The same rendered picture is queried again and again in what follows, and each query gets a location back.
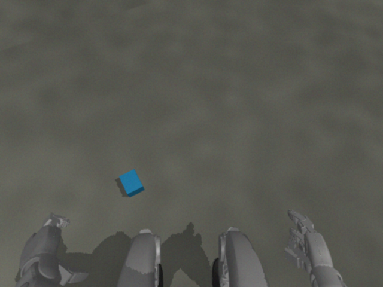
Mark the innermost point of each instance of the right robot arm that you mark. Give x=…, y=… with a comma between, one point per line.
x=324, y=276

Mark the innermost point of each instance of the left robot hand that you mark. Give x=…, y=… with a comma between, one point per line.
x=47, y=241

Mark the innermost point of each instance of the left robot arm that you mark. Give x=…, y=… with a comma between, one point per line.
x=40, y=270

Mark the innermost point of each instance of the small box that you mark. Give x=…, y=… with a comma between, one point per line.
x=131, y=183

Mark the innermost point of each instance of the right robot hand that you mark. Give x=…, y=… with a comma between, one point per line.
x=313, y=251

